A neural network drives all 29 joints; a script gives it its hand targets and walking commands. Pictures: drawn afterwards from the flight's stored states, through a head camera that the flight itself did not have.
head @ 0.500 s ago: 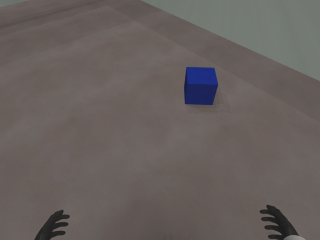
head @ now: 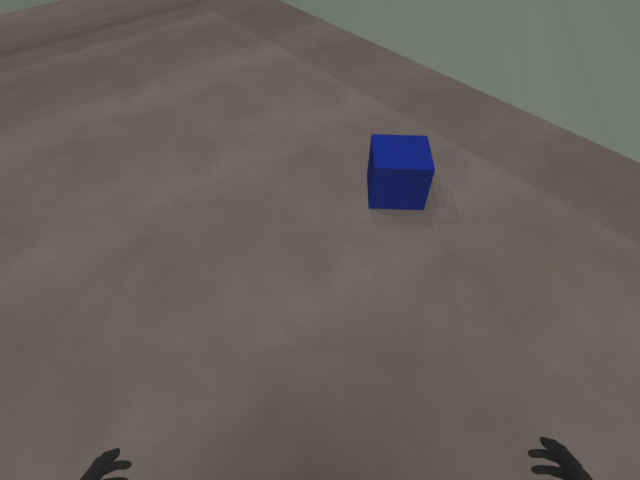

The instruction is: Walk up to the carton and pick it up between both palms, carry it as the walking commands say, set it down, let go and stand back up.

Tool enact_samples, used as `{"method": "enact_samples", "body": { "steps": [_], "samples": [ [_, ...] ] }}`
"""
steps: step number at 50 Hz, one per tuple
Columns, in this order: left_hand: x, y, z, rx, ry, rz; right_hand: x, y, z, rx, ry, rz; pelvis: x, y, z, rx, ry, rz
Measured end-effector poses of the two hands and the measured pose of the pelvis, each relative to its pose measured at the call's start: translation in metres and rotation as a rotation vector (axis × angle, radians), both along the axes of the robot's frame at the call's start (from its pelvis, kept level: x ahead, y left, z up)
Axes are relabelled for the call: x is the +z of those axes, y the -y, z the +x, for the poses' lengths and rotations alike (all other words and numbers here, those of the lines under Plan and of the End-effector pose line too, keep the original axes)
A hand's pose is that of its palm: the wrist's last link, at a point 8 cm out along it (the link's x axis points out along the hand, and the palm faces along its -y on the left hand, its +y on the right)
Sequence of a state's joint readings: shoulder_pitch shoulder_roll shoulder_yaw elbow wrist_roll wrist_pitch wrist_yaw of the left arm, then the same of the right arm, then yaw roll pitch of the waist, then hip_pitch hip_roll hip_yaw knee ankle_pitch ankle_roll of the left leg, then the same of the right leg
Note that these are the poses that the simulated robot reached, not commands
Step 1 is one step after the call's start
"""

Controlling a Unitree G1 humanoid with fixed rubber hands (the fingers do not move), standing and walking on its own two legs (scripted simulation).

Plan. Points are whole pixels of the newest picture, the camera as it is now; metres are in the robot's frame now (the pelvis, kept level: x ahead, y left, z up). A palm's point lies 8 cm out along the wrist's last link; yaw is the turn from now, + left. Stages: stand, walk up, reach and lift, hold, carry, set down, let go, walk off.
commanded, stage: walk up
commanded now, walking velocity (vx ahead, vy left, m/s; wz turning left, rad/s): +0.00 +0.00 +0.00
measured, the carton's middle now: (397, 172) +1.40 -0.36 -0.66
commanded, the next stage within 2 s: none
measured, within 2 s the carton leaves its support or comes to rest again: neither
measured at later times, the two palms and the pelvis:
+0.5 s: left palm (169, 395) +0.23 +0.22 -0.06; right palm out of the picture +0.18 -0.42 -0.09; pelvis +0.10 -0.09 -0.02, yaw -9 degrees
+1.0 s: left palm (229, 233) +0.53 +0.18 -0.07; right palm (620, 316) +0.33 -0.44 -0.05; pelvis +0.33 -0.09 -0.02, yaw -14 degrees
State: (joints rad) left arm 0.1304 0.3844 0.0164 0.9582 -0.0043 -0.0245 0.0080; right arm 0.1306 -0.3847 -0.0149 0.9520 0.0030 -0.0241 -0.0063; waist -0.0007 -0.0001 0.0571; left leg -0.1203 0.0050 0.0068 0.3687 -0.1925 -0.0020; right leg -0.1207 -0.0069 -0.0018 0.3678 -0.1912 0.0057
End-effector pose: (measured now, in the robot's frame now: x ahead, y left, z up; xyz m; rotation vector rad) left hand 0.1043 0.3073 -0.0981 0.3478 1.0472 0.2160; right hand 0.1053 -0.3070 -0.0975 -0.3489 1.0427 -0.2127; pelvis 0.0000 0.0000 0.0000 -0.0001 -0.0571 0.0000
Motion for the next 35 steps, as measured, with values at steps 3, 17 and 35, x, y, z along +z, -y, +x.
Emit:
{"method": "enact_samples", "body": {
  "steps": [3, 17, 35],
  "samples": [
    [0.002, 0.000, 0.001, -0.015, 0.006, 0.000, 0.003, 0.002, -0.001, 0.004, 0.024, -0.005, 0.000, 0.001, 0.002, -0.017, -0.008, 0.008],
    [0.035, 0.065, 0.117, -0.274, 0.150, 0.064, 0.008, 0.115, -0.029, -0.091, 0.065, -0.121, -0.022, 0.067, 0.055, -0.146, -0.012, 0.023],
    [0.031, 0.072, 0.190, -0.224, 0.091, 0.107, 0.049, 0.111, 0.212, 0.090, 0.303, -0.052, -0.017, 0.093, 0.194, -0.162, 0.006, -0.018]
  ]
}}
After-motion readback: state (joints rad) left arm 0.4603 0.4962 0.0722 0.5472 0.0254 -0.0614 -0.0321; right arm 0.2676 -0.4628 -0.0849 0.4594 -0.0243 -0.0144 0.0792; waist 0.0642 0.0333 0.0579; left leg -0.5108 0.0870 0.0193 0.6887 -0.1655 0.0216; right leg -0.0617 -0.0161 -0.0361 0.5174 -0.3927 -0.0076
